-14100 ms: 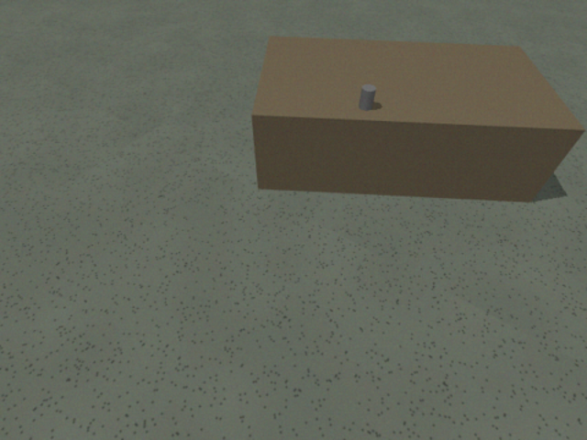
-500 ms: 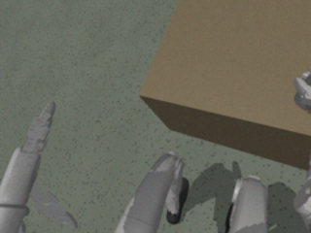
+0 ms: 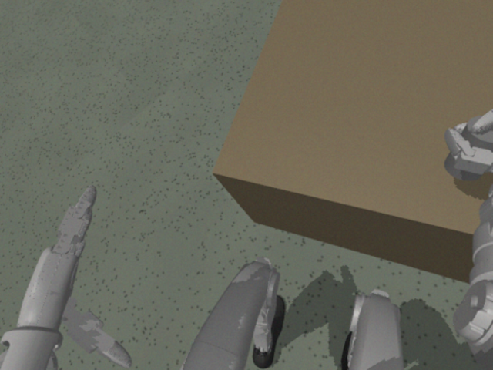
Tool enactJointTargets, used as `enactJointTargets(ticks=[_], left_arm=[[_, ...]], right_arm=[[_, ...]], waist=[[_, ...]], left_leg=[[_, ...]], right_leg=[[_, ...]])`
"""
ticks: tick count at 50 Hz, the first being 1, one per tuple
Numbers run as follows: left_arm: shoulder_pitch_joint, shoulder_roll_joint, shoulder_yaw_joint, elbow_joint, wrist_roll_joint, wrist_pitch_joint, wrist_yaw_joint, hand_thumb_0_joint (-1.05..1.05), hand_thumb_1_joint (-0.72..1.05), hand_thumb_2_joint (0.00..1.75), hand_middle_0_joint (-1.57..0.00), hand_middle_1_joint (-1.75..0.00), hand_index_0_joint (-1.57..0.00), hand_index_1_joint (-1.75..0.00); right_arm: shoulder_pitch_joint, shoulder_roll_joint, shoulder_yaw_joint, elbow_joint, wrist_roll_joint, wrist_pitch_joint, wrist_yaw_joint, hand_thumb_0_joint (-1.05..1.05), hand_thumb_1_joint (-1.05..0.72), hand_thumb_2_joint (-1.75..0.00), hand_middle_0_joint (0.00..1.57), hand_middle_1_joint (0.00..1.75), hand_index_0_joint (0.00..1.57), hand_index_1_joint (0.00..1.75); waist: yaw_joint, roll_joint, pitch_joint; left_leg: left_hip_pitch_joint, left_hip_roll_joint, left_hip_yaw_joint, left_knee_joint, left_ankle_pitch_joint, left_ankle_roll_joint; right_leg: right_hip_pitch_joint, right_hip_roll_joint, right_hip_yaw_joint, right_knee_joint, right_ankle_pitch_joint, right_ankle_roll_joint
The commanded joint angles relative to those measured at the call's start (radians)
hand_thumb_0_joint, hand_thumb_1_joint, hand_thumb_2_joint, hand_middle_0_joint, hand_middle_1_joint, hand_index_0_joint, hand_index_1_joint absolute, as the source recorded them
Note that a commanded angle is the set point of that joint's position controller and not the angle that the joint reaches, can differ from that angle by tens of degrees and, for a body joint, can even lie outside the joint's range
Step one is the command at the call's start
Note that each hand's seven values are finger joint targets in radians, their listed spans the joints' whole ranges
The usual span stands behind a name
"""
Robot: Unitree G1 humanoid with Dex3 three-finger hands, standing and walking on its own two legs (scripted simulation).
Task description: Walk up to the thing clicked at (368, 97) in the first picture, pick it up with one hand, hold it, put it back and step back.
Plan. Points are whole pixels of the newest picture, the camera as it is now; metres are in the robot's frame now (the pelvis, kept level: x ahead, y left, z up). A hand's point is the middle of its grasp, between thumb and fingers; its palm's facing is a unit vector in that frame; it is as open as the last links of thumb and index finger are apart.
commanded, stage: settle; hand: right
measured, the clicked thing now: (475, 149) +0.50 -0.22 -0.05
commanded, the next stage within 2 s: lift in 0.44 s
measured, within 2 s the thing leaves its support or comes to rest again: neither
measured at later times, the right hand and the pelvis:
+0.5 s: hand (482, 128) +0.50 -0.20 +0.00, palm faces +0.18 +0.98 +0.01, open 5.1 cm; pelvis +0.01 +0.00 +0.02, yaw +0 degrees
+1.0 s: hand out of the picture +0.47 -0.20 +0.06, palm faces +0.19 +0.98 -0.01, open 5.1 cm; pelvis +0.02 +0.00 +0.06, yaw -1 degrees
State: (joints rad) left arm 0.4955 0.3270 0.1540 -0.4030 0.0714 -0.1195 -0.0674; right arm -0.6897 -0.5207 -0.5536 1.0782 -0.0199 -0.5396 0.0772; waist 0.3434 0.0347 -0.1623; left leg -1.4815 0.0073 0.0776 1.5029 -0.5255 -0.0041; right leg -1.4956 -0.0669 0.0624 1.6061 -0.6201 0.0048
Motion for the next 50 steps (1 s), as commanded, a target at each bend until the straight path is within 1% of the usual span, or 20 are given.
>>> enactJointTargets(ticks=[1,5,8,9,12,16,18,21,23,26,28,31,38,39,41,43,44,45,47,50], left_arm=[[0.044,0.145,0.117,-0.157,-0.008,-0.049,0.035,0.00,-0.59,0.08,-0.06,-0.05,-0.04,-0.06],[0.051,0.176,0.158,-0.123,-0.005,-0.049,0.042,0.00,-0.59,0.08,-0.06,-0.05,-0.04,-0.07],[0.062,0.144,0.124,-0.082,-0.001,-0.042,0.038,0.00,-0.59,0.08,-0.06,-0.05,-0.04,-0.06],[0.061,0.130,0.114,-0.070,-0.001,-0.041,0.038,0.00,-0.59,0.08,-0.06,-0.05,-0.04,-0.06],[0.023,0.156,0.124,-0.095,-0.003,-0.043,0.042,0.00,-0.59,0.08,-0.05,-0.05,-0.04,-0.06],[0.038,0.141,0.106,-0.049,0.002,-0.031,0.041,0.00,-0.59,0.08,-0.05,-0.05,-0.04,-0.06],[0.024,0.139,0.096,-0.059,0.004,-0.030,0.040,0.00,-0.59,0.08,-0.05,-0.04,-0.04,-0.06],[0.031,0.151,0.111,-0.058,0.007,-0.027,0.042,0.00,-0.59,0.08,-0.05,-0.05,-0.04,-0.06],[0.043,0.123,0.086,-0.018,0.006,-0.025,0.040,0.00,-0.59,0.07,-0.05,-0.04,-0.04,-0.06],[0.012,0.150,0.104,-0.060,0.004,-0.026,0.044,0.00,-0.59,0.07,-0.05,-0.05,-0.04,-0.06],[0.028,0.130,0.093,-0.032,0.001,-0.024,0.042,0.00,-0.58,0.07,-0.05,-0.05,-0.04,-0.06],[0.001,0.169,0.125,-0.087,-0.002,-0.026,0.046,0.00,-0.57,0.07,-0.05,-0.05,-0.04,-0.06],[0.057,0.103,0.077,-0.027,-0.002,-0.018,0.036,0.00,-0.57,0.06,-0.05,-0.05,-0.04,-0.06],[0.043,0.097,0.062,-0.021,0.000,-0.017,0.034,0.00,-0.57,0.06,-0.05,-0.05,-0.04,-0.06],[0.053,0.112,0.085,-0.008,-0.003,-0.012,0.036,0.00,-0.57,0.06,-0.05,-0.05,-0.04,-0.06],[0.038,0.113,0.093,0.024,-0.004,-0.009,0.037,0.00,-0.57,0.06,-0.05,-0.05,-0.04,-0.06],[0.030,0.087,0.066,0.028,-0.002,-0.008,0.034,0.00,-0.57,0.06,-0.05,-0.05,-0.04,-0.06],[0.037,0.103,0.085,0.030,-0.006,-0.007,0.036,0.00,-0.57,0.06,-0.05,-0.04,-0.04,-0.05],[0.031,0.097,0.065,0.020,-0.006,-0.003,0.036,0.00,-0.58,0.07,-0.05,-0.05,-0.04,-0.06],[0.053,0.071,0.047,0.040,-0.010,0.008,0.037,0.00,-0.58,0.07,-0.05,-0.04,-0.04,-0.06]], right_arm=[[-0.369,-0.204,-0.010,-0.239,0.019,-0.078,0.004,0.00,-0.57,-1.24,1.36,1.37,1.37,1.37],[-0.362,-0.179,0.017,-0.236,0.018,-0.080,0.005,0.00,-0.60,-1.26,1.35,1.37,1.36,1.37],[-0.354,-0.182,0.016,-0.218,0.016,-0.080,0.000,0.00,-0.60,-1.26,1.36,1.38,1.37,1.38],[-0.360,-0.155,0.029,-0.228,0.020,-0.082,0.001,0.00,-0.61,-1.26,1.36,1.37,1.36,1.37],[-0.394,-0.185,0.025,-0.270,0.020,-0.086,-0.003,0.00,-0.59,-1.25,1.35,1.37,1.36,1.37],[-0.359,-0.144,0.048,-0.212,0.016,-0.083,-0.005,0.00,-0.60,-1.27,1.34,1.37,1.35,1.38],[-0.364,-0.168,0.028,-0.237,0.020,-0.085,-0.009,0.00,-0.61,-1.29,1.35,1.39,1.36,1.39],[-0.357,-0.153,0.034,-0.226,0.025,-0.080,-0.008,0.00,-0.61,-1.30,1.35,1.40,1.36,1.40],[-0.328,-0.124,0.044,-0.187,0.031,-0.078,-0.004,0.00,-0.64,-1.31,1.36,1.41,1.37,1.41],[-0.354,-0.168,0.021,-0.228,0.027,-0.081,-0.010,0.00,-0.64,-1.30,1.35,1.40,1.36,1.40],[-0.351,-0.136,0.039,-0.217,0.031,-0.081,-0.008,0.00,-0.63,-1.29,1.37,1.40,1.37,1.40],[-0.343,-0.154,0.028,-0.250,0.030,-0.083,-0.018,0.00,-0.59,-1.30,1.36,1.41,1.37,1.41],[-0.295,-0.085,0.065,-0.308,0.039,-0.068,-0.017,0.00,-0.62,-1.28,1.37,1.39,1.37,1.39],[-0.288,-0.089,0.061,-0.345,0.041,-0.070,-0.021,0.00,-0.60,-1.28,1.36,1.39,1.37,1.39],[-0.274,-0.101,0.062,-0.352,0.038,-0.066,-0.030,0.00,-0.59,-1.28,1.35,1.39,1.36,1.39],[-0.250,-0.059,0.079,-0.354,0.047,-0.062,-0.030,0.00,-0.61,-1.27,1.35,1.38,1.35,1.38],[-0.222,-0.011,0.102,-0.342,0.049,-0.057,-0.029,0.00,-0.61,-1.28,1.36,1.39,1.36,1.39],[-0.222,-0.042,0.082,-0.384,0.051,-0.057,-0.032,0.00,-0.62,-1.29,1.37,1.40,1.37,1.40],[-0.221,-0.040,0.092,-0.451,0.055,-0.054,-0.030,0.00,-0.62,-1.28,1.37,1.39,1.37,1.39],[-0.126,0.036,0.128,-0.433,0.067,-0.030,-0.025,0.00,-0.62,-1.28,1.37,1.40,1.38,1.40]], waist=[[-0.037,-0.279,-0.506],[-0.015,-0.309,-0.535],[-0.038,-0.317,-0.521],[-0.025,-0.303,-0.509],[-0.039,-0.322,-0.565],[-0.040,-0.325,-0.493],[-0.058,-0.322,-0.522],[-0.038,-0.293,-0.527],[-0.044,-0.281,-0.480],[-0.043,-0.266,-0.526],[-0.044,-0.266,-0.511],[-0.054,-0.264,-0.548],[-0.087,-0.282,-0.535],[-0.109,-0.300,-0.524],[-0.115,-0.289,-0.516],[-0.113,-0.283,-0.452],[-0.123,-0.270,-0.449],[-0.132,-0.267,-0.474],[-0.147,-0.269,-0.517],[-0.152,-0.223,-0.508]], left_leg=[[0.333,-0.042,-0.042,-0.188,0.159,0.034],[0.335,-0.048,-0.027,-0.187,0.217,0.036],[0.335,-0.050,-0.030,-0.198,0.216,0.038],[0.347,-0.048,-0.033,-0.206,0.219,0.036],[0.343,-0.047,-0.029,-0.202,0.219,0.038],[0.321,-0.049,-0.019,-0.212,0.198,0.041],[0.338,-0.050,-0.020,-0.213,0.204,0.042],[0.380,-0.050,-0.025,-0.233,0.224,0.036],[0.372,-0.048,-0.031,-0.237,0.225,0.036],[0.418,-0.046,-0.034,-0.246,0.232,0.033],[0.408,-0.044,-0.039,-0.252,0.227,0.033],[0.433,-0.046,-0.034,-0.267,0.203,0.034],[0.502,-0.044,-0.045,-0.296,0.287,0.029],[0.480,-0.045,-0.039,-0.293,0.282,0.033],[0.499,-0.043,-0.043,-0.315,0.268,0.032],[0.485,-0.043,-0.038,-0.324,0.240,0.034],[0.498,-0.043,-0.036,-0.332,0.246,0.033],[0.506,-0.043,-0.037,-0.336,0.253,0.033],[0.538,-0.045,-0.030,-0.340,0.281,0.033],[0.595,-0.046,-0.026,-0.365,0.325,0.029]], right_leg=[[0.383,0.035,0.004,-0.247,0.189,-0.012],[0.458,0.034,0.009,-0.254,0.266,-0.009],[0.461,0.034,0.005,-0.263,0.276,-0.009],[0.448,0.033,0.006,-0.260,0.270,-0.011],[0.501,0.032,0.009,-0.274,0.284,-0.004],[0.499,0.031,0.012,-0.301,0.271,-0.001],[0.507,0.031,0.012,-0.307,0.280,-0.001],[0.509,0.032,0.009,-0.303,0.282,-0.007],[0.472,0.034,0.002,-0.299,0.278,-0.009],[0.484,0.034,0.004,-0.307,0.277,-0.011],[0.483,0.035,0.000,-0.308,0.271,-0.011],[0.522,0.036,0.003,-0.340,0.244,-0.006],[0.555,0.043,-0.018,-0.355,0.336,-0.005],[0.584,0.041,-0.015,-0.366,0.355,-0.002],[0.602,0.041,-0.018,-0.382,0.337,-0.003],[0.586,0.039,-0.016,-0.413,0.301,0.001],[0.591,0.040,-0.016,-0.424,0.305,-0.002],[0.619,0.039,-0.016,-0.426,0.319,-0.001],[0.668,0.038,-0.016,-0.441,0.368,0.003],[0.694,0.044,-0.018,-0.461,0.414,-0.001]])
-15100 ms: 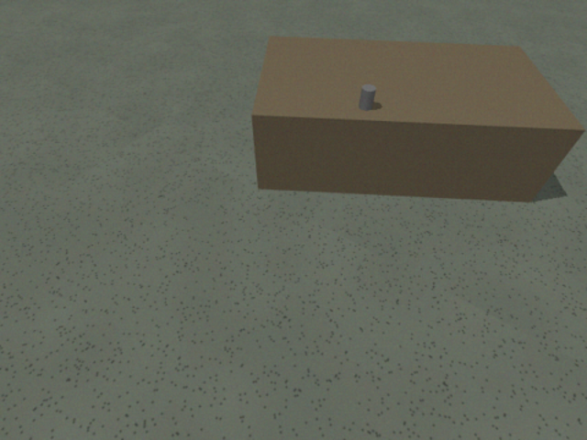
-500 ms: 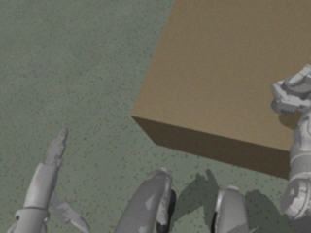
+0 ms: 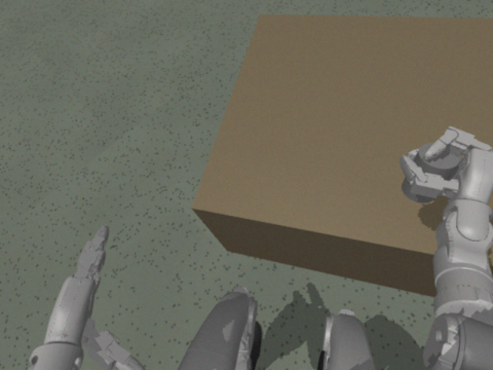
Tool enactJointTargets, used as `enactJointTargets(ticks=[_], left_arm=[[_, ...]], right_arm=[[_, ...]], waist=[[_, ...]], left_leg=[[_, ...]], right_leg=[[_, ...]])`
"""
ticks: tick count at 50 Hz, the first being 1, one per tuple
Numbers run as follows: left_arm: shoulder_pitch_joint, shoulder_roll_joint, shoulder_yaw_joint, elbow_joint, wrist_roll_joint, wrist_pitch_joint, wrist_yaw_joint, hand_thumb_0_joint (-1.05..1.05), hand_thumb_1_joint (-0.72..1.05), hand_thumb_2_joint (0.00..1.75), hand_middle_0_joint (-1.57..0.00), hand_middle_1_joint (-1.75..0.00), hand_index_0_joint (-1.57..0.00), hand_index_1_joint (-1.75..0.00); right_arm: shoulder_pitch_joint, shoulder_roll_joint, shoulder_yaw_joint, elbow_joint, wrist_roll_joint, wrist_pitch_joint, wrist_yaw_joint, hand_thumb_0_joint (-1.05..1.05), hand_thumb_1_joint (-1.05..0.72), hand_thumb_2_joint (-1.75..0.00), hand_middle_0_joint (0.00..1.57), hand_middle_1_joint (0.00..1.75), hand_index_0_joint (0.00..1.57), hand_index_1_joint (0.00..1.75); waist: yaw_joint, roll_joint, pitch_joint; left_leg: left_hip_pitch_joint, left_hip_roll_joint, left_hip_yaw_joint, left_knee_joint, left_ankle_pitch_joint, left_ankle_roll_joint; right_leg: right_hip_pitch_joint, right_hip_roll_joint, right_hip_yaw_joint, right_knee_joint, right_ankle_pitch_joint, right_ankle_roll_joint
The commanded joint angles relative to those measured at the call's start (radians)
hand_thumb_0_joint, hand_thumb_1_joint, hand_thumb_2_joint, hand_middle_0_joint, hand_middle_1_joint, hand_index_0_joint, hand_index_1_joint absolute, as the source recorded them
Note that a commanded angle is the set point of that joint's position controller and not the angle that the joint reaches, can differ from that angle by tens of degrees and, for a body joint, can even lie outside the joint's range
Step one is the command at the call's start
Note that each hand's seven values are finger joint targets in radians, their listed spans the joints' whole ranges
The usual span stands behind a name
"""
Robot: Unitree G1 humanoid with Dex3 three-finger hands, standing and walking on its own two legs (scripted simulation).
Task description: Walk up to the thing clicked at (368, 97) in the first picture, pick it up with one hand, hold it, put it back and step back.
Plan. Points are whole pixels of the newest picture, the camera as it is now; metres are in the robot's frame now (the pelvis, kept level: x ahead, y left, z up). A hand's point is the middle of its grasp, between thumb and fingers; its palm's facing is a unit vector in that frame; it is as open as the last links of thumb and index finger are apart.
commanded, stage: lift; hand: right
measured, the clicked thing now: (428, 173) +0.45 -0.20 -0.03
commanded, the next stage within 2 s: hold in 1.08 s
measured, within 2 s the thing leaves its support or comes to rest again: neither
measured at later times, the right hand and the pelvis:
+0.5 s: hand (453, 179) +0.38 -0.19 +0.08, palm faces +0.18 +0.98 -0.01, open 5.1 cm; pelvis +0.01 +0.00 +0.05, yaw -1 degrees
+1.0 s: hand (465, 173) +0.37 -0.19 +0.12, palm faces +0.19 +0.98 +0.00, open 5.1 cm; pelvis +0.03 +0.00 +0.08, yaw -2 degrees
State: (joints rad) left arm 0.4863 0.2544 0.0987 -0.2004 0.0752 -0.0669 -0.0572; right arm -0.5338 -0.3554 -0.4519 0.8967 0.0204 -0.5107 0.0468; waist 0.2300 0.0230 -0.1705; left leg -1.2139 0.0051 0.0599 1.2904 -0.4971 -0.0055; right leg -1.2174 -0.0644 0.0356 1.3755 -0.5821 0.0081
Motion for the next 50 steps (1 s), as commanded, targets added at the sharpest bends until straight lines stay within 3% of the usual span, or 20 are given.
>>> enactJointTargets(ticks=[1,6,8,10,14,15,17,20,24,26,33,34,35,39,41,42,43,45,47,50], left_arm=[[0.071,0.148,0.109,-0.145,-0.013,-0.040,0.029,0.00,-0.58,0.07,-0.05,-0.04,-0.04,-0.06],[0.019,0.159,0.123,-0.128,-0.033,-0.027,0.044,0.00,-0.58,0.07,-0.05,-0.04,-0.04,-0.06],[0.039,0.176,0.149,-0.066,-0.038,-0.020,0.051,0.00,-0.58,0.06,-0.05,-0.04,-0.04,-0.05],[0.045,0.131,0.112,-0.027,-0.041,-0.017,0.050,0.00,-0.58,0.07,-0.05,-0.04,-0.04,-0.05],[-0.003,0.108,0.083,-0.012,-0.041,-0.015,0.052,0.00,-0.57,0.06,-0.05,-0.04,-0.04,-0.05],[0.032,0.124,0.109,0.027,-0.042,-0.010,0.057,0.00,-0.57,0.05,-0.05,-0.04,-0.04,-0.05],[0.012,0.096,0.078,0.026,-0.041,-0.012,0.056,0.00,-0.57,0.05,-0.05,-0.04,-0.04,-0.05],[-0.004,0.131,0.103,0.012,-0.043,-0.012,0.068,0.00,-0.57,0.05,-0.05,-0.04,-0.04,-0.05],[-0.021,0.114,0.095,0.061,-0.051,-0.009,0.075,0.00,-0.57,0.06,-0.04,-0.04,-0.04,-0.05],[-0.030,0.164,0.139,0.060,-0.053,-0.006,0.084,0.00,-0.57,0.06,-0.05,-0.04,-0.04,-0.05],[-0.050,0.082,0.064,0.137,-0.063,-0.002,0.081,0.00,-0.56,0.05,-0.04,-0.04,-0.04,-0.05],[-0.056,0.106,0.087,0.121,-0.064,-0.004,0.082,0.00,-0.56,0.05,-0.04,-0.04,-0.04,-0.05],[-0.065,0.085,0.062,0.113,-0.065,-0.004,0.080,0.00,-0.56,0.05,-0.04,-0.04,-0.04,-0.05],[-0.053,0.086,0.059,0.109,-0.065,0.000,0.081,0.00,-0.56,0.05,-0.04,-0.04,-0.04,-0.05],[-0.067,0.102,0.074,0.094,-0.067,0.001,0.083,0.00,-0.56,0.05,-0.04,-0.04,-0.04,-0.05],[-0.046,0.144,0.123,0.123,-0.066,0.006,0.091,0.00,-0.56,0.05,-0.04,-0.04,-0.04,-0.05],[-0.062,0.124,0.097,0.094,-0.067,0.003,0.091,0.00,-0.56,0.05,-0.04,-0.04,-0.04,-0.05],[-0.047,0.139,0.121,0.143,-0.069,0.006,0.095,0.00,-0.57,0.06,-0.04,-0.04,-0.03,-0.05],[-0.039,0.083,0.073,0.169,-0.073,0.010,0.092,0.00,-0.57,0.05,-0.04,-0.04,-0.04,-0.05],[-0.085,0.102,0.088,0.156,-0.073,0.007,0.091,0.00,-0.56,0.05,-0.04,-0.05,-0.04,-0.05]], right_arm=[[-0.318,-0.117,0.040,-0.327,0.033,-0.058,0.003,0.00,-0.63,-1.30,1.38,1.41,1.39,1.41],[-0.177,-0.058,0.075,-0.304,0.048,-0.010,-0.007,0.00,-0.63,-1.32,1.41,1.44,1.42,1.44],[-0.187,-0.087,0.061,-0.356,0.054,-0.008,-0.014,0.00,-0.65,-1.34,1.42,1.46,1.43,1.46],[-0.154,-0.053,0.094,-0.382,0.054,-0.002,-0.013,0.00,-0.63,-1.32,1.41,1.44,1.42,1.44],[-0.140,-0.016,0.121,-0.439,0.063,-0.002,-0.011,0.00,-0.61,-1.33,1.41,1.45,1.42,1.45],[-0.158,-0.038,0.112,-0.457,0.064,-0.004,-0.015,0.00,-0.63,-1.33,1.41,1.45,1.42,1.45],[-0.111,-0.001,0.148,-0.487,0.061,-0.002,-0.009,0.00,-0.60,-1.31,1.40,1.43,1.40,1.43],[-0.107,-0.014,0.147,-0.563,0.070,0.004,-0.017,0.00,-0.59,-1.31,1.39,1.44,1.40,1.44],[-0.034,0.028,0.170,-0.559,0.086,0.022,-0.025,0.00,-0.58,-1.33,1.41,1.46,1.42,1.46],[-0.060,-0.003,0.159,-0.624,0.088,0.022,-0.034,0.00,-0.60,-1.35,1.42,1.47,1.44,1.47],[0.042,0.077,0.208,-0.537,0.095,0.044,-0.029,0.00,-0.55,-1.33,1.40,1.46,1.42,1.46],[0.038,0.052,0.193,-0.569,0.096,0.045,-0.027,0.00,-0.53,-1.33,1.39,1.45,1.41,1.45],[0.056,0.046,0.190,-0.562,0.092,0.050,-0.026,0.00,-0.53,-1.33,1.39,1.46,1.41,1.46],[0.047,0.042,0.202,-0.640,0.095,0.049,-0.029,0.00,-0.57,-1.33,1.40,1.46,1.41,1.46],[0.070,0.032,0.187,-0.665,0.100,0.050,-0.035,0.00,-0.60,-1.34,1.42,1.46,1.43,1.46],[0.020,0.010,0.182,-0.720,0.104,0.044,-0.042,0.00,-0.60,-1.33,1.41,1.45,1.42,1.45],[0.064,0.048,0.205,-0.668,0.102,0.051,-0.042,0.00,-0.58,-1.34,1.41,1.46,1.42,1.46],[0.073,0.042,0.194,-0.669,0.109,0.052,-0.047,0.00,-0.59,-1.34,1.42,1.47,1.43,1.47],[0.083,0.041,0.202,-0.682,0.105,0.050,-0.045,0.00,-0.58,-1.33,1.41,1.46,1.42,1.46],[0.121,0.086,0.236,-0.635,0.103,0.060,-0.037,0.00,-0.56,-1.32,1.40,1.45,1.41,1.45]], waist=[[-0.044,-0.215,-0.513],[-0.059,-0.077,-0.369],[-0.067,-0.096,-0.340],[-0.085,-0.097,-0.286],[-0.105,-0.108,-0.285],[-0.100,-0.116,-0.276],[-0.112,-0.141,-0.302],[-0.116,-0.123,-0.363],[-0.117,-0.092,-0.301],[-0.123,-0.074,-0.314],[-0.145,-0.037,-0.166],[-0.149,-0.039,-0.202],[-0.160,-0.038,-0.224],[-0.160,-0.083,-0.264],[-0.165,-0.057,-0.280],[-0.154,-0.070,-0.274],[-0.150,-0.042,-0.268],[-0.147,-0.026,-0.231],[-0.162,-0.044,-0.195],[-0.158,-0.024,-0.175]], left_leg=[[0.353,-0.040,-0.015,-0.161,0.308,0.029],[0.415,-0.031,-0.036,-0.256,0.213,0.015],[0.415,-0.027,-0.039,-0.270,0.210,0.016],[0.414,-0.025,-0.041,-0.283,0.201,0.018],[0.439,-0.022,-0.036,-0.303,0.207,0.019],[0.424,-0.024,-0.028,-0.300,0.201,0.020],[0.436,-0.023,-0.026,-0.305,0.219,0.021],[0.479,-0.025,-0.017,-0.319,0.249,0.019],[0.506,-0.020,-0.022,-0.355,0.247,0.013],[0.538,-0.018,-0.022,-0.365,0.258,0.013],[0.543,-0.014,-0.029,-0.410,0.212,0.011],[0.557,-0.013,-0.028,-0.409,0.223,0.011],[0.585,-0.011,-0.032,-0.413,0.253,0.010],[0.624,-0.011,-0.029,-0.419,0.308,0.011],[0.651,-0.011,-0.029,-0.424,0.332,0.009],[0.647,-0.009,-0.032,-0.429,0.323,0.010],[0.653,-0.009,-0.031,-0.437,0.325,0.006],[0.648,-0.009,-0.028,-0.446,0.318,0.006],[0.649,-0.003,-0.037,-0.453,0.321,0.005],[0.644,-0.003,-0.033,-0.459,0.291,0.006]], right_leg=[[0.415,0.046,0.004,-0.238,0.371,-0.006],[0.370,0.049,-0.007,-0.305,0.233,-0.018],[0.387,0.049,-0.011,-0.325,0.230,-0.017],[0.386,0.052,-0.018,-0.345,0.222,-0.016],[0.441,0.051,-0.019,-0.387,0.229,-0.012],[0.461,0.050,-0.016,-0.400,0.222,-0.009],[0.502,0.051,-0.019,-0.415,0.245,-0.005],[0.578,0.049,-0.013,-0.432,0.288,-0.001],[0.557,0.054,-0.022,-0.449,0.269,-0.009],[0.585,0.052,-0.018,-0.462,0.282,-0.009],[0.547,0.051,-0.026,-0.509,0.232,-0.013],[0.566,0.050,-0.023,-0.511,0.245,-0.013],[0.583,0.054,-0.030,-0.508,0.280,-0.014],[0.650,0.055,-0.035,-0.518,0.348,-0.005],[0.652,0.057,-0.034,-0.520,0.368,-0.009],[0.660,0.056,-0.036,-0.526,0.352,-0.009],[0.667,0.057,-0.036,-0.528,0.357,-0.012],[0.648,0.056,-0.033,-0.532,0.347,-0.015],[0.637,0.059,-0.042,-0.532,0.347,-0.016],[0.634,0.054,-0.038,-0.552,0.315,-0.015]])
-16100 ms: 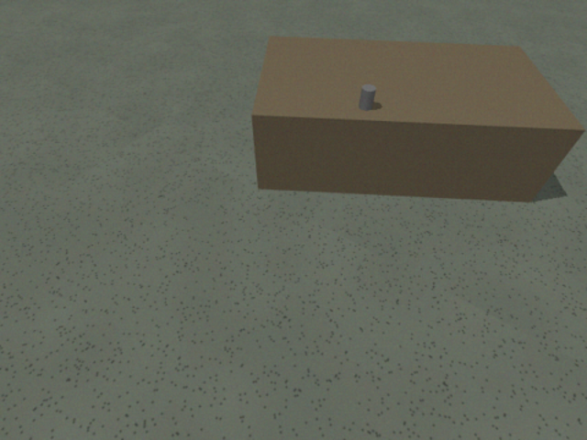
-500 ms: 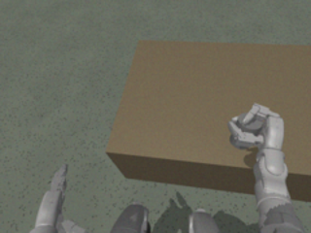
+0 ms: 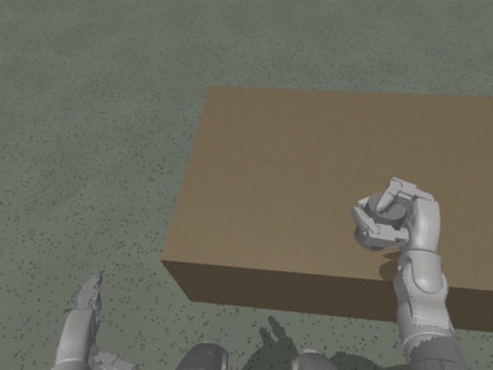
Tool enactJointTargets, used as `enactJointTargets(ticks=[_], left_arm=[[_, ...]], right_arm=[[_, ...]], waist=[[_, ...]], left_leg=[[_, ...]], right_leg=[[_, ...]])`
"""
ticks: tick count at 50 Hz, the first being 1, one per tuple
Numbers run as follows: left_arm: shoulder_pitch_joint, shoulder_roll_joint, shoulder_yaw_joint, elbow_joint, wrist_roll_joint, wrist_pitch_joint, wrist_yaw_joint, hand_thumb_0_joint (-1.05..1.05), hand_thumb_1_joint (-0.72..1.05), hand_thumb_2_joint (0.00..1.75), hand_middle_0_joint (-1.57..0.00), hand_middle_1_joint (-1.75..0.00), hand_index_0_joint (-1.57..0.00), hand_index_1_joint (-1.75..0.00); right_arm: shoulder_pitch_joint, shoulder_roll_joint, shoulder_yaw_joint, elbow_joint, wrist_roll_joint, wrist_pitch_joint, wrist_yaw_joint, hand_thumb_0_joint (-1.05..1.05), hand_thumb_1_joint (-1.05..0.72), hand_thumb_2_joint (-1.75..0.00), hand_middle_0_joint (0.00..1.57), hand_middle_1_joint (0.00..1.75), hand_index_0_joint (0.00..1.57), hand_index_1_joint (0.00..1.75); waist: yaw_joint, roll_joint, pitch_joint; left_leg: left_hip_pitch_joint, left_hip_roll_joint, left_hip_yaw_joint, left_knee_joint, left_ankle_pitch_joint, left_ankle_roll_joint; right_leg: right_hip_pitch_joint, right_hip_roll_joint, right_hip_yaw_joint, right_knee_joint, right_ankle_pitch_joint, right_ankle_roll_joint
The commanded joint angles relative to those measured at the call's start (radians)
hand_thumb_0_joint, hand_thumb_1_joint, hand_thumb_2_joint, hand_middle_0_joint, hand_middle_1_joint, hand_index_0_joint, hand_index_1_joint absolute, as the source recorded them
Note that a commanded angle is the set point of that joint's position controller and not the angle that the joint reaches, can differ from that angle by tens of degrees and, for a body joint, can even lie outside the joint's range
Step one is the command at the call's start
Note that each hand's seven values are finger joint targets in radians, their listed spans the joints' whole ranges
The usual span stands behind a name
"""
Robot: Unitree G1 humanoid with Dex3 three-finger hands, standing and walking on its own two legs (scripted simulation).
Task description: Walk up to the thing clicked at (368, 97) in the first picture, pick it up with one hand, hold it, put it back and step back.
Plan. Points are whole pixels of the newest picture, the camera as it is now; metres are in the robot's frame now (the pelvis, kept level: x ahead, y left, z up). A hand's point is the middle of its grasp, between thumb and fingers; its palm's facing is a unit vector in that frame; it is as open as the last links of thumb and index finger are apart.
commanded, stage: lift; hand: right
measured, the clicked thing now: (378, 222) +0.35 -0.18 +0.02
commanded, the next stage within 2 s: hold in 0.08 s
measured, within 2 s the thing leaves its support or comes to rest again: neither
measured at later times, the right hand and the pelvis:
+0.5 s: hand (384, 216) +0.33 -0.18 +0.06, palm faces +0.15 +0.99 -0.01, open 5.1 cm; pelvis +0.00 +0.00 +0.01, yaw +0 degrees
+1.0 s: hand (380, 216) +0.33 -0.17 +0.07, palm faces +0.15 +0.99 +0.01, open 5.1 cm; pelvis +0.00 +0.00 +0.02, yaw +0 degrees
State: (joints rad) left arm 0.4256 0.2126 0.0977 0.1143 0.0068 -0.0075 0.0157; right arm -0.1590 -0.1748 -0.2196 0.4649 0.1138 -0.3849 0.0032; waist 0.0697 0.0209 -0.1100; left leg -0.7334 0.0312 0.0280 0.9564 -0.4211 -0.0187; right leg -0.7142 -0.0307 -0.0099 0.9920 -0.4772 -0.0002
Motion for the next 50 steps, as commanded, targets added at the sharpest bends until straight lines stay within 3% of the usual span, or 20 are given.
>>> enactJointTargets(ticks=[1,3,8,15,18,20,23,28,30,34,35,36,37,41,42,45,47,48,49,50], left_arm=[[-0.013,0.153,0.105,-0.144,-0.004,-0.049,0.021,0.00,-0.55,0.04,-0.04,-0.05,-0.04,-0.05],[-0.030,0.120,0.059,-0.154,-0.007,-0.053,0.013,0.00,-0.56,0.05,-0.04,-0.05,-0.04,-0.05],[-0.022,0.124,0.057,-0.180,-0.011,-0.046,0.015,0.00,-0.56,0.05,-0.05,-0.05,-0.04,-0.05],[-0.048,0.174,0.128,-0.090,-0.010,-0.048,0.024,0.00,-0.55,0.05,-0.05,-0.05,-0.05,-0.06],[-0.053,0.121,0.067,-0.089,-0.012,-0.048,0.019,0.00,-0.54,0.04,-0.05,-0.05,-0.05,-0.05],[-0.083,0.147,0.089,-0.116,-0.016,-0.050,0.023,0.00,-0.55,0.05,-0.05,-0.05,-0.05,-0.05],[-0.056,0.132,0.065,-0.078,-0.015,-0.041,0.026,0.00,-0.55,0.05,-0.05,-0.05,-0.05,-0.05],[-0.067,0.189,0.122,-0.067,-0.020,-0.043,0.034,0.00,-0.54,0.05,-0.05,-0.06,-0.05,-0.06],[-0.042,0.112,0.055,-0.012,-0.020,-0.042,0.025,0.00,-0.54,0.04,-0.05,-0.06,-0.05,-0.06],[-0.096,0.133,0.077,-0.047,-0.016,-0.054,0.029,0.00,-0.55,0.04,-0.05,-0.06,-0.05,-0.06],[-0.098,0.160,0.096,-0.059,-0.016,-0.056,0.031,0.00,-0.54,0.04,-0.05,-0.06,-0.05,-0.05],[-0.097,0.148,0.081,-0.064,-0.019,-0.058,0.031,0.00,-0.54,0.04,-0.05,-0.05,-0.05,-0.05],[-0.078,0.179,0.111,-0.060,-0.019,-0.057,0.035,0.00,-0.54,0.04,-0.05,-0.06,-0.05,-0.05],[-0.078,0.173,0.118,-0.047,-0.021,-0.067,0.038,0.00,-0.54,0.04,-0.05,-0.06,-0.05,-0.05],[-0.085,0.138,0.075,-0.052,-0.019,-0.072,0.035,0.00,-0.54,0.05,-0.05,-0.06,-0.05,-0.05],[-0.103,0.096,0.036,-0.029,-0.019,-0.072,0.029,0.00,-0.54,0.05,-0.05,-0.06,-0.05,-0.06],[-0.116,0.120,0.059,-0.035,-0.016,-0.073,0.032,0.00,-0.54,0.05,-0.05,-0.06,-0.05,-0.05],[-0.137,0.129,0.060,-0.045,-0.017,-0.075,0.032,0.00,-0.54,0.05,-0.05,-0.06,-0.05,-0.05],[-0.120,0.168,0.102,-0.037,-0.015,-0.073,0.038,0.00,-0.54,0.05,-0.05,-0.06,-0.05,-0.05],[-0.129,0.144,0.071,-0.051,-0.014,-0.072,0.035,0.00,-0.54,0.05,-0.05,-0.06,-0.05,-0.05]], right_arm=[[-0.292,-0.142,-0.033,-0.241,0.010,-0.069,0.003,0.00,-0.55,-1.34,1.40,1.47,1.42,1.47],[-0.250,-0.094,0.011,-0.227,0.014,-0.062,0.015,0.00,-0.57,-1.32,1.40,1.45,1.42,1.45],[-0.238,-0.128,-0.014,-0.273,0.018,-0.054,0.012,0.00,-0.59,-1.34,1.41,1.46,1.43,1.46],[-0.226,-0.123,-0.009,-0.305,0.026,-0.058,0.004,0.00,-0.58,-1.33,1.39,1.45,1.41,1.45],[-0.209,-0.090,0.021,-0.309,0.028,-0.055,0.008,0.00,-0.54,-1.33,1.38,1.45,1.40,1.45],[-0.188,-0.103,0.014,-0.302,0.028,-0.047,0.010,0.00,-0.55,-1.34,1.39,1.45,1.41,1.45],[-0.195,-0.121,0.004,-0.320,0.035,-0.042,0.010,0.00,-0.56,-1.34,1.40,1.46,1.42,1.46],[-0.189,-0.137,-0.002,-0.345,0.036,-0.030,0.003,0.00,-0.58,-1.36,1.41,1.47,1.43,1.47],[-0.195,-0.095,0.036,-0.338,0.033,-0.028,0.007,0.00,-0.59,-1.36,1.42,1.47,1.43,1.47],[-0.220,-0.095,0.028,-0.290,0.031,-0.018,0.014,0.00,-0.58,-1.36,1.40,1.47,1.42,1.47],[-0.228,-0.122,-0.002,-0.303,0.034,-0.019,0.010,0.00,-0.57,-1.37,1.41,1.48,1.43,1.48],[-0.241,-0.106,0.023,-0.319,0.033,-0.020,0.011,0.00,-0.58,-1.36,1.42,1.48,1.43,1.48],[-0.235,-0.138,-0.007,-0.298,0.033,-0.018,0.009,0.00,-0.58,-1.35,1.41,1.47,1.43,1.47],[-0.240,-0.123,0.000,-0.331,0.046,-0.027,0.009,0.00,-0.59,-1.33,1.40,1.45,1.41,1.45],[-0.227,-0.101,0.016,-0.311,0.043,-0.027,0.010,0.00,-0.56,-1.34,1.40,1.46,1.41,1.46],[-0.167,-0.100,0.009,-0.268,0.037,-0.032,0.006,0.00,-0.53,-1.34,1.38,1.45,1.41,1.45],[-0.208,-0.141,-0.022,-0.291,0.035,-0.043,0.004,0.00,-0.53,-1.34,1.39,1.46,1.41,1.46],[-0.183,-0.121,0.002,-0.281,0.033,-0.041,0.006,0.00,-0.54,-1.34,1.39,1.46,1.41,1.46],[-0.221,-0.145,-0.007,-0.328,0.033,-0.047,0.004,0.00,-0.56,-1.34,1.40,1.46,1.42,1.46],[-0.213,-0.132,0.002,-0.342,0.034,-0.050,0.002,0.00,-0.56,-1.36,1.40,1.47,1.42,1.47]], waist=[[-0.002,-0.031,-0.244],[-0.006,-0.028,-0.244],[-0.014,-0.038,-0.306],[-0.004,-0.033,-0.227],[-0.015,-0.014,-0.218],[-0.018,-0.003,-0.268],[-0.025,-0.012,-0.260],[-0.025,-0.047,-0.224],[-0.031,-0.078,-0.161],[-0.003,-0.017,-0.170],[-0.009,-0.011,-0.198],[-0.009,-0.010,-0.191],[-0.008,-0.016,-0.203],[-0.011,0.004,-0.232],[-0.021,-0.009,-0.225],[-0.048,-0.011,-0.194],[-0.039,-0.021,-0.217],[-0.039,-0.011,-0.212],[-0.030,-0.036,-0.235],[-0.043,-0.049,-0.238]], left_leg=[[0.165,-0.029,-0.003,-0.129,0.213,0.019],[0.179,-0.028,-0.002,-0.132,0.221,0.019],[0.240,-0.028,0.000,-0.141,0.292,0.017],[0.196,-0.028,-0.001,-0.156,0.232,0.019],[0.211,-0.030,0.007,-0.165,0.220,0.018],[0.245,-0.030,0.010,-0.164,0.253,0.016],[0.268,-0.025,0.005,-0.171,0.293,0.014],[0.242,-0.030,0.011,-0.183,0.240,0.021],[0.216,-0.028,0.011,-0.185,0.225,0.022],[0.227,-0.026,0.005,-0.206,0.218,0.018],[0.245,-0.026,0.007,-0.213,0.218,0.017],[0.249,-0.028,0.008,-0.216,0.207,0.017],[0.256,-0.024,0.003,-0.220,0.210,0.016],[0.275,-0.024,0.001,-0.224,0.232,0.013],[0.272,-0.025,0.002,-0.221,0.239,0.014],[0.275,-0.022,0.002,-0.216,0.235,0.017],[0.286,-0.020,-0.006,-0.221,0.240,0.015],[0.285,-0.021,-0.007,-0.219,0.242,0.015],[0.285,-0.023,-0.007,-0.216,0.248,0.018],[0.299,-0.023,-0.005,-0.217,0.251,0.020]], right_leg=[[0.129,0.022,0.008,-0.171,0.207,-0.007],[0.137,0.021,0.009,-0.175,0.220,-0.006],[0.199,0.026,0.005,-0.183,0.298,-0.003],[0.181,0.021,0.007,-0.203,0.234,-0.007],[0.182,0.017,0.013,-0.215,0.226,-0.005],[0.210,0.018,0.016,-0.215,0.264,-0.004],[0.215,0.023,0.007,-0.213,0.302,-0.004],[0.246,0.013,0.025,-0.263,0.266,0.005],[0.225,0.010,0.028,-0.271,0.259,0.011],[0.205,0.017,0.007,-0.256,0.215,-0.007],[0.219,0.017,0.009,-0.262,0.213,-0.008],[0.229,0.016,0.011,-0.271,0.200,-0.007],[0.239,0.021,0.005,-0.266,0.200,-0.007],[0.249,0.025,0.003,-0.258,0.220,-0.011],[0.251,0.024,0.003,-0.260,0.233,-0.009],[0.212,0.027,0.002,-0.262,0.239,-0.007],[0.217,0.027,-0.002,-0.254,0.236,-0.009],[0.220,0.026,-0.002,-0.256,0.240,-0.008],[0.239,0.023,0.000,-0.261,0.247,-0.006],[0.245,0.024,0.001,-0.264,0.254,-0.002]])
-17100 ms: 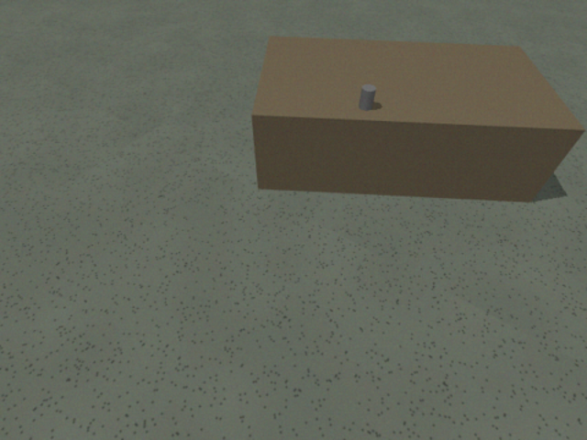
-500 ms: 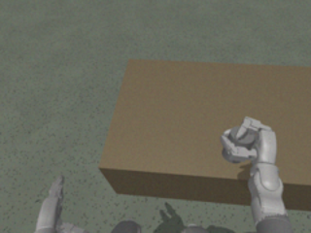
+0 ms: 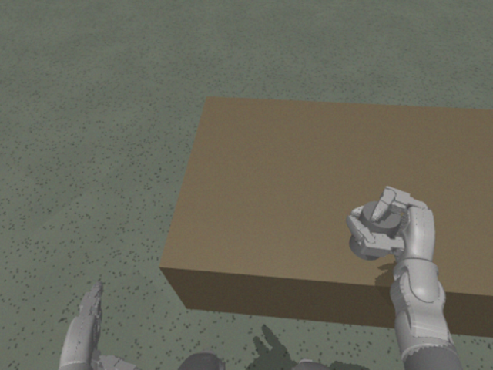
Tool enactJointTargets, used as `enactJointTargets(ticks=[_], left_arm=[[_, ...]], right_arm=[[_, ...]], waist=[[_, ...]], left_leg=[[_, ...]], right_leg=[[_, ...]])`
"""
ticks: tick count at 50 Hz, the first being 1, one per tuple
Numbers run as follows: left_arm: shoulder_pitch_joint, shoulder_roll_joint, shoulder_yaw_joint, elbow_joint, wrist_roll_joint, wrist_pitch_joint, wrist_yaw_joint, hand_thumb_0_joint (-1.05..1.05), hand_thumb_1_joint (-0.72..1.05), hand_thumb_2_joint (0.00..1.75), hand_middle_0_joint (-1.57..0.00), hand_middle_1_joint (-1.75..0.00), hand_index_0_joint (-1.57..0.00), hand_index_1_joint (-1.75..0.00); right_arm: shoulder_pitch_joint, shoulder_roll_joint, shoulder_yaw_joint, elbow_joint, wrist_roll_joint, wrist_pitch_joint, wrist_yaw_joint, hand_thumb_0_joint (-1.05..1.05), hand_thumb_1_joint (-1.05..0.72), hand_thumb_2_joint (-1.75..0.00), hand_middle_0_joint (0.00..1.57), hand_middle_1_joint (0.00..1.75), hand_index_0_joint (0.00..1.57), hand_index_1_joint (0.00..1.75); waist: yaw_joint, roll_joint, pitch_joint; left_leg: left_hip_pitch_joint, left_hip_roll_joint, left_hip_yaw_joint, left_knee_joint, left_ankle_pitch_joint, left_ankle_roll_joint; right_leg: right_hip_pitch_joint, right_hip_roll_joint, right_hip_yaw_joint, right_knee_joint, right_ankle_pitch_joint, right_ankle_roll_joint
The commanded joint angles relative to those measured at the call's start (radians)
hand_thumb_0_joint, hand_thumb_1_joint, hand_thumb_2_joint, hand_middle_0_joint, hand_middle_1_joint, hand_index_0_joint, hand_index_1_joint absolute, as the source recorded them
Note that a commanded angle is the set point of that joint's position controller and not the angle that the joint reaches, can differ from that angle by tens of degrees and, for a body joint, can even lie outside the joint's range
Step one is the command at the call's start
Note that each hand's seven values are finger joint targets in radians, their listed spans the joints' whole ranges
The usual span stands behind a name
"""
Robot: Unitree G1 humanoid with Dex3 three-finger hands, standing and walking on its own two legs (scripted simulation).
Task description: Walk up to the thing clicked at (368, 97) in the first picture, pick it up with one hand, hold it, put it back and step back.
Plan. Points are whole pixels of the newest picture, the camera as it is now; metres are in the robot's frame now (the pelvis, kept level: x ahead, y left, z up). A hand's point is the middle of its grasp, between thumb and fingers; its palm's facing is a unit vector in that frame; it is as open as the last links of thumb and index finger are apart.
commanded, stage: hold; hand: right
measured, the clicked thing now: (372, 231) +0.33 -0.18 +0.02
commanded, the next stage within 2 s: crouch in 1.78 s
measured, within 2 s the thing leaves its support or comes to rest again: neither
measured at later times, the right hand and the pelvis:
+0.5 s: hand (375, 221) +0.33 -0.17 +0.06, palm faces +0.15 +0.99 +0.00, open 5.1 cm; pelvis +0.00 +0.00 +0.00, yaw +0 degrees
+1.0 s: hand (374, 223) +0.33 -0.17 +0.06, palm faces +0.14 +0.99 +0.00, open 5.1 cm; pelvis +0.00 +0.00 +0.00, yaw +0 degrees
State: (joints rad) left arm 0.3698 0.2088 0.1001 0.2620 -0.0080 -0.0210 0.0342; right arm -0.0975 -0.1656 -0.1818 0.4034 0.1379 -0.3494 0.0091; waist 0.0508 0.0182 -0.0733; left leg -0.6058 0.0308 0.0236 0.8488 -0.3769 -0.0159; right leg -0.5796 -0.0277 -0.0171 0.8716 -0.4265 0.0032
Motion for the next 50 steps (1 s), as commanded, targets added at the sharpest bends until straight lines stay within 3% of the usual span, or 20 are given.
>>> enactJointTargets(ticks=[1,2,3,5,6,8,11,14,15,16,17,19,21,26,30,33,37,38,48,50], left_arm=[[-0.061,0.135,0.065,-0.177,-0.001,-0.057,0.018,0.00,-0.54,0.05,-0.05,-0.06,-0.05,-0.05],[-0.047,0.161,0.085,-0.175,-0.001,-0.057,0.019,0.00,-0.55,0.05,-0.05,-0.06,-0.05,-0.06],[-0.030,0.123,0.047,-0.158,-0.001,-0.053,0.014,0.00,-0.54,0.05,-0.05,-0.06,-0.05,-0.06],[-0.054,0.139,0.065,-0.183,-0.001,-0.056,0.019,0.00,-0.55,0.05,-0.05,-0.06,-0.05,-0.06],[-0.045,0.113,0.042,-0.153,0.000,-0.057,0.018,0.00,-0.54,0.05,-0.05,-0.06,-0.05,-0.06],[-0.022,0.146,0.076,-0.126,-0.001,-0.057,0.022,0.00,-0.55,0.05,-0.05,-0.06,-0.05,-0.05],[-0.030,0.162,0.088,-0.185,0.000,-0.065,0.024,0.00,-0.54,0.04,-0.05,-0.06,-0.06,-0.05],[-0.008,0.118,0.050,-0.136,-0.001,-0.061,0.015,0.00,-0.54,0.04,-0.05,-0.06,-0.06,-0.05],[-0.024,0.117,0.048,-0.140,-0.002,-0.061,0.012,0.00,-0.55,0.05,-0.05,-0.06,-0.05,-0.06],[-0.049,0.145,0.078,-0.164,-0.001,-0.065,0.015,0.00,-0.54,0.04,-0.05,-0.06,-0.05,-0.05],[-0.052,0.132,0.059,-0.173,-0.001,-0.065,0.015,0.00,-0.55,0.04,-0.05,-0.06,-0.05,-0.06],[-0.044,0.179,0.101,-0.168,-0.001,-0.062,0.019,0.00,-0.54,0.05,-0.05,-0.06,-0.05,-0.06],[-0.031,0.133,0.063,-0.135,-0.003,-0.058,0.014,0.00,-0.54,0.05,-0.05,-0.06,-0.05,-0.06],[-0.068,0.079,0.011,-0.130,-0.003,-0.057,0.010,0.00,-0.54,0.05,-0.05,-0.06,-0.05,-0.06],[-0.063,0.186,0.104,-0.169,0.000,-0.062,0.022,0.00,-0.54,0.04,-0.05,-0.06,-0.05,-0.05],[-0.028,0.116,0.047,-0.157,-0.004,-0.057,0.016,0.00,-0.54,0.04,-0.05,-0.06,-0.05,-0.05],[-0.057,0.126,0.048,-0.156,-0.004,-0.066,0.017,0.00,-0.55,0.05,-0.05,-0.06,-0.05,-0.05],[-0.055,0.153,0.082,-0.149,-0.001,-0.066,0.020,0.00,-0.54,0.04,-0.05,-0.06,-0.05,-0.05],[-0.048,0.100,0.025,-0.128,-0.001,-0.066,0.012,0.00,-0.54,0.05,-0.05,-0.06,-0.06,-0.06],[-0.070,0.155,0.072,-0.144,0.001,-0.063,0.018,0.00,-0.54,0.05,-0.05,-0.06,-0.05,-0.05]], right_arm=[[-0.290,-0.131,-0.023,-0.313,0.013,-0.089,-0.003,0.00,-0.58,-1.35,1.41,1.46,1.42,1.46],[-0.243,-0.126,-0.025,-0.247,0.012,-0.080,-0.004,0.00,-0.58,-1.36,1.41,1.47,1.43,1.47],[-0.243,-0.131,-0.026,-0.271,0.015,-0.081,-0.004,0.00,-0.57,-1.36,1.41,1.48,1.43,1.48],[-0.276,-0.135,-0.035,-0.250,0.014,-0.080,-0.003,0.00,-0.58,-1.38,1.42,1.49,1.44,1.49],[-0.299,-0.121,-0.024,-0.256,0.017,-0.083,-0.002,0.00,-0.58,-1.37,1.42,1.49,1.44,1.49],[-0.272,-0.151,-0.065,-0.198,0.017,-0.076,0.000,0.00,-0.57,-1.38,1.42,1.49,1.44,1.49],[-0.276,-0.110,-0.016,-0.227,0.018,-0.079,0.013,0.00,-0.58,-1.37,1.42,1.48,1.44,1.48],[-0.276,-0.128,-0.037,-0.180,0.015,-0.073,0.017,0.00,-0.60,-1.36,1.42,1.47,1.43,1.47],[-0.272,-0.106,-0.012,-0.211,0.020,-0.078,0.022,0.00,-0.62,-1.34,1.41,1.46,1.42,1.46],[-0.310,-0.126,-0.026,-0.242,0.019,-0.083,0.021,0.00,-0.61,-1.35,1.41,1.47,1.43,1.47],[-0.330,-0.139,-0.037,-0.261,0.019,-0.084,0.016,0.00,-0.62,-1.35,1.41,1.47,1.43,1.47],[-0.278,-0.162,-0.061,-0.213,0.014,-0.073,0.007,0.00,-0.61,-1.35,1.42,1.47,1.43,1.47],[-0.289,-0.127,-0.022,-0.258,0.016,-0.079,0.009,0.00,-0.62,-1.36,1.42,1.47,1.44,1.47],[-0.277,-0.119,-0.030,-0.208,0.016,-0.077,0.003,0.00,-0.59,-1.36,1.42,1.48,1.43,1.48],[-0.292,-0.147,-0.038,-0.254,0.013,-0.080,0.003,0.00,-0.59,-1.37,1.42,1.48,1.44,1.48],[-0.304,-0.118,-0.012,-0.246,0.016,-0.077,0.003,0.00,-0.62,-1.35,1.42,1.47,1.43,1.47],[-0.239,-0.124,-0.045,-0.153,0.015,-0.068,0.006,0.00,-0.59,-1.37,1.43,1.49,1.45,1.49],[-0.303,-0.131,-0.034,-0.215,0.019,-0.078,0.007,0.00,-0.60,-1.38,1.44,1.50,1.46,1.50],[-0.264,-0.122,-0.021,-0.247,0.013,-0.082,0.004,0.00,-0.60,-1.37,1.42,1.48,1.44,1.48],[-0.278,-0.144,-0.044,-0.224,0.013,-0.078,-0.001,0.00,-0.58,-1.38,1.43,1.49,1.45,1.49]], waist=[[-0.018,-0.051,-0.265],[-0.013,-0.035,-0.266],[-0.025,-0.053,-0.235],[-0.005,-0.013,-0.245],[0.003,-0.032,-0.219],[0.005,0.010,-0.209],[0.021,0.007,-0.283],[0.001,-0.038,-0.230],[-0.002,-0.027,-0.234],[0.003,-0.023,-0.263],[-0.005,-0.027,-0.278],[-0.009,-0.017,-0.257],[-0.012,-0.042,-0.231],[-0.021,-0.008,-0.190],[-0.006,-0.030,-0.272],[0.000,-0.029,-0.236],[-0.006,0.021,-0.222],[0.004,-0.011,-0.230],[-0.021,-0.050,-0.250],[-0.010,-0.032,-0.237]], left_leg=[[0.161,-0.026,0.004,-0.111,0.203,0.017],[0.154,-0.030,0.008,-0.108,0.201,0.018],[0.164,-0.026,0.005,-0.116,0.198,0.018],[0.156,-0.029,0.006,-0.122,0.193,0.015],[0.145,-0.025,0.000,-0.126,0.195,0.013],[0.136,-0.025,0.002,-0.120,0.210,0.009],[0.162,-0.025,0.006,-0.107,0.274,0.009],[0.140,-0.021,0.004,-0.103,0.250,0.012],[0.149,-0.020,0.005,-0.106,0.250,0.012],[0.156,-0.019,0.004,-0.105,0.248,0.011],[0.170,-0.019,0.002,-0.110,0.255,0.011],[0.169,-0.021,0.003,-0.118,0.222,0.013],[0.151,-0.025,0.006,-0.122,0.199,0.016],[0.148,-0.023,0.003,-0.130,0.174,0.015],[0.162,-0.028,0.010,-0.123,0.189,0.017],[0.160,-0.027,0.009,-0.130,0.192,0.015],[0.151,-0.027,0.009,-0.128,0.205,0.011],[0.152,-0.022,0.004,-0.129,0.207,0.012],[0.173,-0.024,0.003,-0.122,0.237,0.017],[0.153,-0.030,0.012,-0.121,0.208,0.017]], right_leg=[[0.119,0.019,0.010,-0.150,0.201,-0.005],[0.123,0.015,0.019,-0.156,0.206,-0.002],[0.105,0.020,0.011,-0.158,0.200,-0.003],[0.109,0.015,0.014,-0.156,0.187,-0.009],[0.101,0.018,0.006,-0.151,0.178,-0.010],[0.091,0.017,0.009,-0.144,0.194,-0.015],[0.149,0.016,0.013,-0.135,0.267,-0.010],[0.116,0.019,0.010,-0.139,0.255,-0.006],[0.113,0.020,0.010,-0.141,0.251,-0.007],[0.122,0.019,0.011,-0.139,0.244,-0.009],[0.128,0.022,0.009,-0.137,0.248,-0.009],[0.119,0.022,0.012,-0.149,0.215,-0.009],[0.114,0.020,0.011,-0.163,0.195,-0.007],[0.073,0.020,0.007,-0.159,0.165,-0.011],[0.143,0.012,0.020,-0.176,0.182,-0.003],[0.119,0.019,0.012,-0.171,0.184,-0.007],[0.104,0.017,0.013,-0.161,0.196,-0.014],[0.105,0.019,0.010,-0.158,0.191,-0.012],[0.132,0.021,0.006,-0.159,0.238,-0.004],[0.124,0.013,0.020,-0.174,0.215,-0.002]])
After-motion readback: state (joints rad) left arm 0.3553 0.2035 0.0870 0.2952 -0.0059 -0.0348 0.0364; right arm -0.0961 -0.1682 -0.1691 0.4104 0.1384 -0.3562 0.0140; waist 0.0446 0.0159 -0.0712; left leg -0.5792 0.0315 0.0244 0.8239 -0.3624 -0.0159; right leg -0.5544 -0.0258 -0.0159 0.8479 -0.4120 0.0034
